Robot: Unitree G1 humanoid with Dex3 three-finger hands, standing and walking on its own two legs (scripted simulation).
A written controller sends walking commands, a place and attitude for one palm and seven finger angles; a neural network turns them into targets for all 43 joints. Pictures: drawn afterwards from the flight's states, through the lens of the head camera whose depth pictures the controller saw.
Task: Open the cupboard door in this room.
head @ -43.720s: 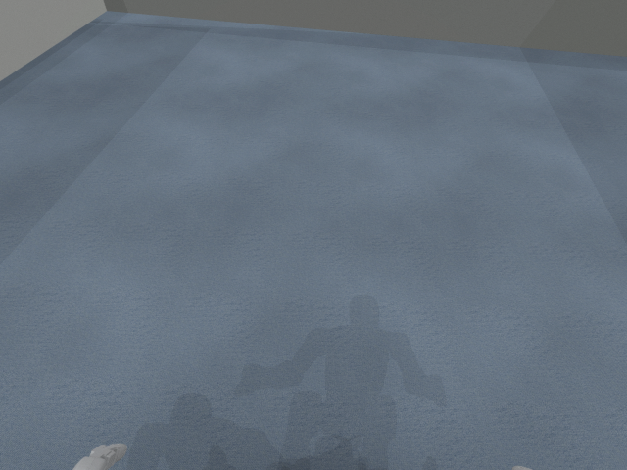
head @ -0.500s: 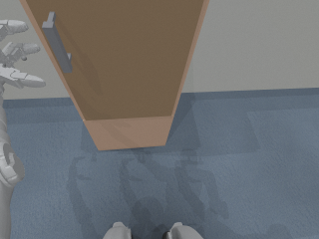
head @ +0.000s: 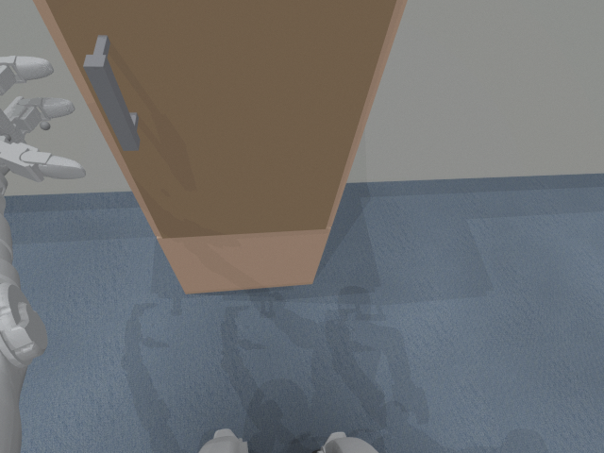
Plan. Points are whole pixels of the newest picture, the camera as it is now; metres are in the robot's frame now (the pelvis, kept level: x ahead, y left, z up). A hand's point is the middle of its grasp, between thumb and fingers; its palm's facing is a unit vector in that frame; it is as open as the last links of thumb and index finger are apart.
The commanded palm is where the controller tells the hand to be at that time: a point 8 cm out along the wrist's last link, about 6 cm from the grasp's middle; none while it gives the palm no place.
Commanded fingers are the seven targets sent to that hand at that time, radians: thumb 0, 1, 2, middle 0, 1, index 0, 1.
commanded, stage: move the hooked fingers beside the handle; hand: left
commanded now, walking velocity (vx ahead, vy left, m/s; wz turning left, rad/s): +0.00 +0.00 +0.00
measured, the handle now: (117, 97) +0.55 +0.20 +0.12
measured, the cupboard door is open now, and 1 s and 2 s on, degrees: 0 0 0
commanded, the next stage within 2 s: slide the fingers in behind the handle in 0.68 s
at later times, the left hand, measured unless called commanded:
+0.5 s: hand (57, 114) +0.51 +0.26 +0.12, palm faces +0.07 -1.00 -0.01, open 14.0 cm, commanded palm +0.48 +0.31 +0.12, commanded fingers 0.00 -0.50 0.30 -0.30 -1.20 -0.30 -1.20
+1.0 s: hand (71, 117) +0.51 +0.25 +0.12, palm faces +0.03 -1.00 +0.01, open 14.0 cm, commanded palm +0.48 +0.29 +0.11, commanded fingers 0.00 -0.50 0.30 -0.30 -1.20 -0.30 -1.20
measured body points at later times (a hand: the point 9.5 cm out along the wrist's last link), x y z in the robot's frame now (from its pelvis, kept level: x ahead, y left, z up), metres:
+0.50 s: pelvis -0.01 +0.00 -0.01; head +0.11 +0.02 +0.43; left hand +0.50 +0.32 +0.13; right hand -0.03 -0.27 -0.11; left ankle +0.00 +0.09 -0.70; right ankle -0.03 -0.12 -0.70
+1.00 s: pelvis +0.00 +0.00 +0.00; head +0.11 +0.03 +0.43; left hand +0.50 +0.30 +0.12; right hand -0.01 -0.27 -0.10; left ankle +0.00 +0.09 -0.70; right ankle -0.03 -0.12 -0.70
